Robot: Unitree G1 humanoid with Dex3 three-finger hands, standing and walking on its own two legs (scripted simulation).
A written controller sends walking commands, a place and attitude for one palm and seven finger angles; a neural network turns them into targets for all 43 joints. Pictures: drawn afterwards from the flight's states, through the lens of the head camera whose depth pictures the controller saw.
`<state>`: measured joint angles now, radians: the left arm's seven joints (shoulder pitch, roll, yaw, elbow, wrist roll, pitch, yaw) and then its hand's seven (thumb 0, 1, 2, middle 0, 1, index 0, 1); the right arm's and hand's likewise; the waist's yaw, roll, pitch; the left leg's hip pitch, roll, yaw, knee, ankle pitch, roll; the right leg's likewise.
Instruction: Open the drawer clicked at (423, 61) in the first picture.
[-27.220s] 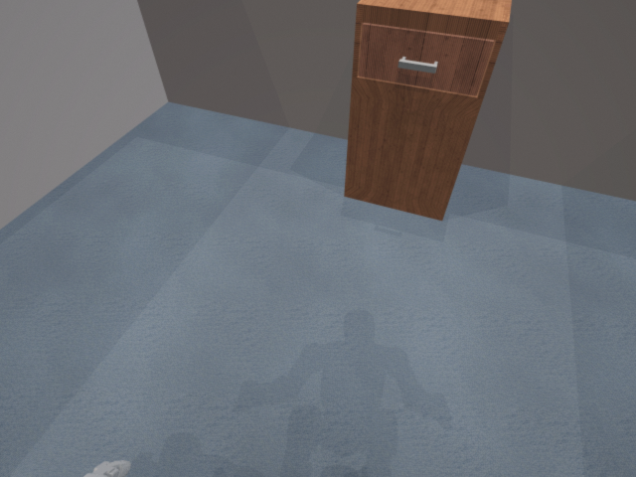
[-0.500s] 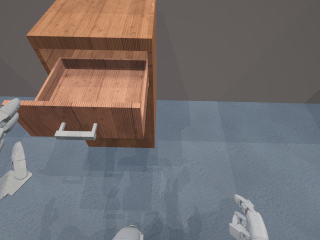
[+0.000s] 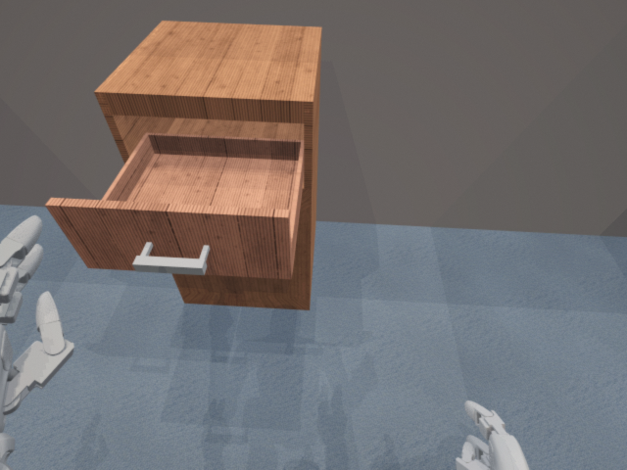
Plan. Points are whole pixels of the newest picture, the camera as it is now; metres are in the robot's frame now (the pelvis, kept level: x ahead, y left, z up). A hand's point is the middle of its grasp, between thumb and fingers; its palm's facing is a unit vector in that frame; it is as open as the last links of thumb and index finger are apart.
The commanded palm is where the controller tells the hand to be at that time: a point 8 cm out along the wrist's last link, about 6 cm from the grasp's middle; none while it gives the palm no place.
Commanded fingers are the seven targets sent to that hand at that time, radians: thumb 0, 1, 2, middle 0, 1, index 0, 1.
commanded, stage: let the arm hang, fingers relaxed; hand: left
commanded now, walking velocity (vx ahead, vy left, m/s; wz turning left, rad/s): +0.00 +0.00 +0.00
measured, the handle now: (173, 257) +0.48 +0.29 -0.07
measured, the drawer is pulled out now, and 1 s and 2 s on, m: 0.30 0.30 0.30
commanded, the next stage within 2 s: look to check the result in 1.16 s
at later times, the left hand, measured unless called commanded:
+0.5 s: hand out of the picture +0.01 +0.20 -0.17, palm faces +0.06 -0.98 -0.20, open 7.0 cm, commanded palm none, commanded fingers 0.00 0.90 0.90 -0.20 -0.30 -0.20 -0.30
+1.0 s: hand out of the picture +0.01 +0.17 -0.17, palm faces +0.04 -0.99 -0.16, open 7.3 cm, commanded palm none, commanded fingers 0.00 0.90 0.90 -0.20 -0.30 -0.20 -0.30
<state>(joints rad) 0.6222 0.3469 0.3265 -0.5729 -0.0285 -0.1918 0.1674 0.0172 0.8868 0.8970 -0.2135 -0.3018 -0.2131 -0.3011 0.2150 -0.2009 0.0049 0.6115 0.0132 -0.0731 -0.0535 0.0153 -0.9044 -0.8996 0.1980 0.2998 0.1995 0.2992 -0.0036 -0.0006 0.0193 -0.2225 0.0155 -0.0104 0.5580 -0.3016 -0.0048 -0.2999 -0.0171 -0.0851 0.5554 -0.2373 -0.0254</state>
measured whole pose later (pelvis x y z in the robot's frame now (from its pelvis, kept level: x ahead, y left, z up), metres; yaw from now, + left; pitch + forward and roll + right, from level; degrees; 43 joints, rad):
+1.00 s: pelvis +0.02 +0.02 +0.01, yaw -1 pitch -2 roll +0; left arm 0.29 0.11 0.02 1.13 0.02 0.01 0.04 0.02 0.92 0.90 -0.20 -0.30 -0.20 -0.30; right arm 0.34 -0.08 0.00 1.10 -0.01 0.00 -0.04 0.00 -0.91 -0.90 0.20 0.30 0.20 0.30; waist 0.00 0.01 0.04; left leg -0.14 0.01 0.01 0.45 -0.28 0.01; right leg -0.21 0.00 -0.04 0.42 -0.18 -0.01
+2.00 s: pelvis +0.04 +0.02 +0.01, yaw -1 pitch -1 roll -1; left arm 0.28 0.11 0.02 1.14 0.02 0.00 0.04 0.01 0.91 0.90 -0.20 -0.30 -0.20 -0.30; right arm 0.34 -0.10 0.00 1.12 -0.01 0.00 -0.05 0.00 -0.91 -0.90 0.20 0.30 0.20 0.30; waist 0.00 0.01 0.06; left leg -0.10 0.01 0.00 0.42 -0.29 0.00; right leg -0.18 0.00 -0.04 0.41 -0.20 -0.01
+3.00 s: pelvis +0.04 +0.02 +0.01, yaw -1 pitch -2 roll -1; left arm 0.28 0.11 0.02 1.14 0.01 0.00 0.04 0.01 0.91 0.90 -0.20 -0.30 -0.20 -0.30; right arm 0.34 -0.09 -0.01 1.13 -0.01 0.00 -0.05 0.00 -0.91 -0.90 0.20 0.30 0.20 0.30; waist 0.00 0.01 0.06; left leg -0.09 0.01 0.01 0.41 -0.29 0.00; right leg -0.17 0.00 -0.04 0.40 -0.20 -0.01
